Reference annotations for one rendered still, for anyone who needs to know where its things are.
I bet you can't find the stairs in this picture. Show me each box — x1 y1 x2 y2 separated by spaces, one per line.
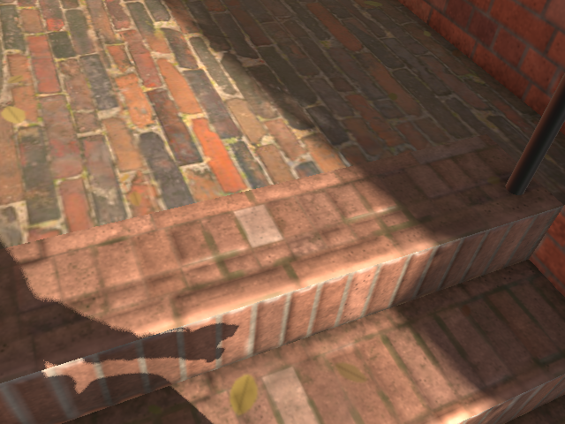
0 173 565 424

